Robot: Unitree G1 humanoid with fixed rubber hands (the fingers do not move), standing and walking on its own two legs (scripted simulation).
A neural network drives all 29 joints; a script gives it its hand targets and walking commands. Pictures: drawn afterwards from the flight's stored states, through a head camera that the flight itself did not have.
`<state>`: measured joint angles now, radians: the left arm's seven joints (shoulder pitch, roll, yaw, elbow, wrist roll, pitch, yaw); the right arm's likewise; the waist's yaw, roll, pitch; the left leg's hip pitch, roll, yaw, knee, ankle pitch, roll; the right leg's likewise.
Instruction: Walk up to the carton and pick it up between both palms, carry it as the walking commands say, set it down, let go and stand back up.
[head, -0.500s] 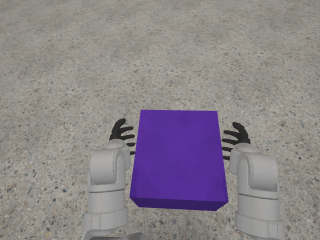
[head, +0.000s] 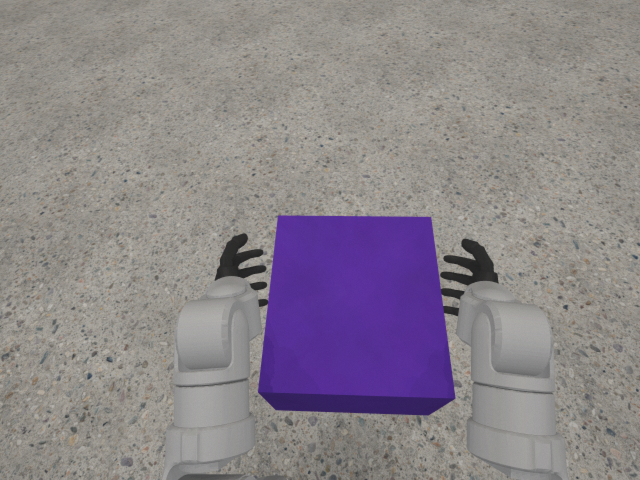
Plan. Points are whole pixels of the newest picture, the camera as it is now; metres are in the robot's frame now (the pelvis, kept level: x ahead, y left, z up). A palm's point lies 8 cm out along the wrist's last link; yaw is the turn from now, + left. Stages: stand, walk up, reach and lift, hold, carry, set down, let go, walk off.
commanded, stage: carry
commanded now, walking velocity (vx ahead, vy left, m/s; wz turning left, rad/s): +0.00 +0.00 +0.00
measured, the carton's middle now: (352, 314) +0.32 +0.00 -0.01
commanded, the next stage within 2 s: none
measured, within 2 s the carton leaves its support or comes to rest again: neither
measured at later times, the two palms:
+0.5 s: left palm (232, 338) +0.24 +0.12 +0.10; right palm (512, 336) +0.24 -0.16 +0.10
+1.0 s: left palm (222, 330) +0.25 +0.14 +0.10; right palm (494, 329) +0.25 -0.15 +0.09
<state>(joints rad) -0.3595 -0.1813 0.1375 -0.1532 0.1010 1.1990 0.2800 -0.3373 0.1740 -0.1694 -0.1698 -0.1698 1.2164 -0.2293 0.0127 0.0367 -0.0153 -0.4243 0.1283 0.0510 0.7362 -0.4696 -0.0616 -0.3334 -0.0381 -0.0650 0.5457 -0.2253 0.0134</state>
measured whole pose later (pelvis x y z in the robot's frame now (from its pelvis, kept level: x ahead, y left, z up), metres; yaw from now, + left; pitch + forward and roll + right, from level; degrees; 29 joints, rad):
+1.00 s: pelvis -0.04 -0.01 +0.00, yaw +1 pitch +1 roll +0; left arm -0.34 -0.17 0.15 -0.12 0.13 1.22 0.25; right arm -0.34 0.17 -0.15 -0.12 -0.13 1.24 -0.28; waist 0.00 -0.01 -0.07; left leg -0.29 0.01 0.10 0.52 -0.25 0.02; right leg -0.36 -0.06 -0.08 0.50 -0.16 0.00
